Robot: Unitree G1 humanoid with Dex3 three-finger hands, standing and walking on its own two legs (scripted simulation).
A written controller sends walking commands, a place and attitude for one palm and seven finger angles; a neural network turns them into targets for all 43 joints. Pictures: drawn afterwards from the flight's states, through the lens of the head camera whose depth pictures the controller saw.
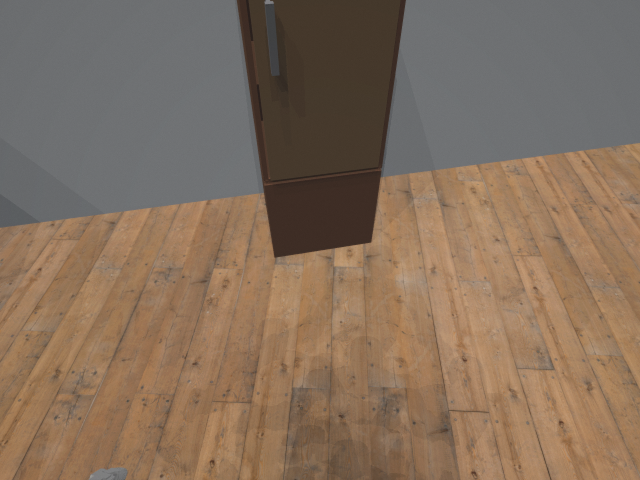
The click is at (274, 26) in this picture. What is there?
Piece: cupboard door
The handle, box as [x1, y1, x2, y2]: [264, 0, 279, 75]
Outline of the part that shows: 265,0 264,3 271,73 272,75 277,75 279,73 273,2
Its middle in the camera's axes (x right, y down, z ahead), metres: -0.12 -0.49 +0.95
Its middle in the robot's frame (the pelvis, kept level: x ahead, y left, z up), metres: +1.05 +0.18 +0.12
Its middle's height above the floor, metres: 0.89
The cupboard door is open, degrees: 0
